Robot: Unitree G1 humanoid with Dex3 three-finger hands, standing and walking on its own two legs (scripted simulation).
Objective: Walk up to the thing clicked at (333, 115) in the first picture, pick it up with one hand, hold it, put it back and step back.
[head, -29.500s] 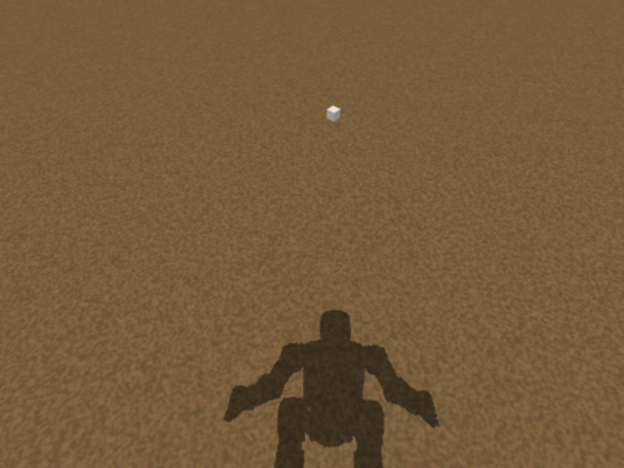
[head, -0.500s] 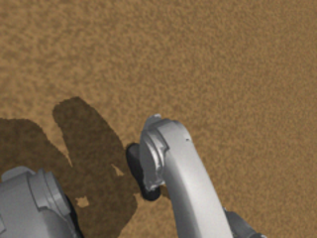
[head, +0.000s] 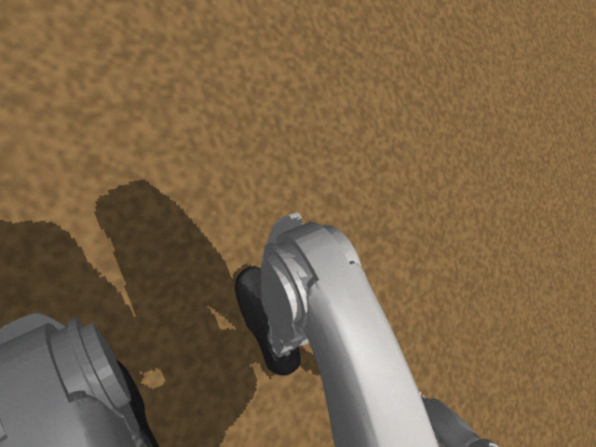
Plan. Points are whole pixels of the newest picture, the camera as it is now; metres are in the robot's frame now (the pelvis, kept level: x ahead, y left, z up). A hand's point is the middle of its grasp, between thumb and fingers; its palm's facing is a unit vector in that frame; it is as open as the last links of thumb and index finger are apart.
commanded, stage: withdraw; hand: left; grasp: from above
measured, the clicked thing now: out of the picture +0.50 +0.29 -0.28
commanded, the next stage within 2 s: home in 0.90 s
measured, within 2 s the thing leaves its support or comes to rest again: neither
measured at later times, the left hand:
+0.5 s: hand out of the picture +0.48 +0.32 -0.08, palm faces -0.46 -0.10 -0.88, open 13.4 cm
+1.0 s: hand out of the picture +0.49 +0.31 -0.12, palm faces -0.38 -0.05 -0.92, open 12.7 cm
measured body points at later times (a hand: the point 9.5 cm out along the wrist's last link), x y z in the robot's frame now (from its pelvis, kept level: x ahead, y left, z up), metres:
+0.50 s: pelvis +0.00 -0.01 +0.05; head +0.24 +0.07 +0.42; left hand +0.50 +0.32 -0.03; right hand +0.09 -0.28 -0.05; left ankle +0.06 +0.12 -0.28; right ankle +0.14 -0.13 -0.28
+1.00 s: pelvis +0.00 -0.01 +0.03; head +0.24 +0.08 +0.39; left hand +0.51 +0.31 -0.07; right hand +0.04 -0.28 -0.07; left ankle +0.06 +0.12 -0.28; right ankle +0.14 -0.13 -0.28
